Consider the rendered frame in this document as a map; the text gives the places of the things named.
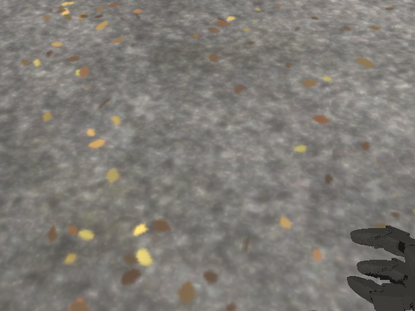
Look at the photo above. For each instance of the right robot hand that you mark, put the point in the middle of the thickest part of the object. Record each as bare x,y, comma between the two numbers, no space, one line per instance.
399,295

